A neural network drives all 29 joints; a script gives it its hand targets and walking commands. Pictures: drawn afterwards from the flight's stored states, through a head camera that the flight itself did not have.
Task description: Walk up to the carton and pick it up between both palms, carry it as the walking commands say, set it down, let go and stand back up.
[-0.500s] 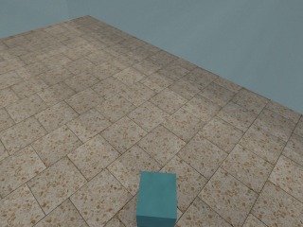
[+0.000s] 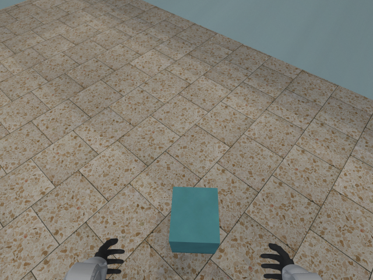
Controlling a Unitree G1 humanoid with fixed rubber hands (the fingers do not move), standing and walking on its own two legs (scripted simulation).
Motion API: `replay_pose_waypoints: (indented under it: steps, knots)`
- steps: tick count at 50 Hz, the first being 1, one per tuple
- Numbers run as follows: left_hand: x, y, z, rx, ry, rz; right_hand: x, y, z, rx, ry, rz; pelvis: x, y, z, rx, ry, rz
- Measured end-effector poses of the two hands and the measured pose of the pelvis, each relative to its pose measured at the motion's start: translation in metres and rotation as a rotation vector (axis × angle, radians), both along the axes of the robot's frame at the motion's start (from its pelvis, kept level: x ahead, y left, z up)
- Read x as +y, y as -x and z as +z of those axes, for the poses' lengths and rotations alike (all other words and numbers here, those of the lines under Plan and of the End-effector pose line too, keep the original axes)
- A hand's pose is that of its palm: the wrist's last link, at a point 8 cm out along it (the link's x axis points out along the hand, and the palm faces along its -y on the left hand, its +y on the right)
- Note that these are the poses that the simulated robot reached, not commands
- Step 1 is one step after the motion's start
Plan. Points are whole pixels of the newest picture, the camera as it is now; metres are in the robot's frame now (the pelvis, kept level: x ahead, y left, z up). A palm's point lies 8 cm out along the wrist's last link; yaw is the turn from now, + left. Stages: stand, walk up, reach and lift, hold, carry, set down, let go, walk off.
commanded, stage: reach and lift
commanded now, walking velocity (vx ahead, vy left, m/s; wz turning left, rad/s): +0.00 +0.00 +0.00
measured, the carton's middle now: (194, 221) +0.45 -0.02 -0.63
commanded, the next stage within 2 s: none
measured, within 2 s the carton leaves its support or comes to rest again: neither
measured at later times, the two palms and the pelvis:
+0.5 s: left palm (110, 276) +0.17 +0.19 -0.16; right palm (281, 273) +0.19 -0.22 -0.15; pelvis -0.07 -0.02 -0.05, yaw +2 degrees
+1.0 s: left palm (126, 216) +0.33 +0.18 -0.18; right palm (267, 215) +0.34 -0.22 -0.19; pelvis -0.09 -0.01 -0.08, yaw +2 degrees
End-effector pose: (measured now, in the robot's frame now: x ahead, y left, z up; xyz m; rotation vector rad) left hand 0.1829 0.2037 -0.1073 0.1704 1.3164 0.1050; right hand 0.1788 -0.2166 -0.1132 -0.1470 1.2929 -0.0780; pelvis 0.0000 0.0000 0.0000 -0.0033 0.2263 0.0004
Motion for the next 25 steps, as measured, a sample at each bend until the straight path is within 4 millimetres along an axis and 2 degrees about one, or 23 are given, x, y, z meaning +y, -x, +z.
replay_pose_waypoints:
  steps: [6,10,14,19,25]
  knots:
    - [-0.017,0.047,-0.016,0.070,0.046,0.050,0.018,0.040,-0.011,0.067,-0.031,0.016,-0.008,-0.001,0.001,0.043,-0.009,0.013]
    - [-0.012,0.057,-0.031,-0.002,0.057,0.056,0.018,0.044,-0.025,0.004,-0.030,0.013,-0.013,0.012,-0.012,0.076,-0.008,0.028]
    - [-0.007,0.045,-0.040,-0.097,0.060,0.040,0.010,0.028,-0.035,-0.083,-0.016,0.010,-0.017,0.030,-0.027,0.079,-0.003,0.035]
    - [-0.008,0.028,-0.042,-0.163,0.050,0.007,0.001,0.006,-0.036,-0.164,-0.002,0.026,-0.019,0.049,-0.042,0.041,-0.007,0.034]
    - [-0.015,0.010,-0.048,-0.209,0.050,0.012,0.001,-0.008,-0.041,-0.211,-0.013,0.040,-0.021,0.066,-0.052,-0.004,-0.010,0.025]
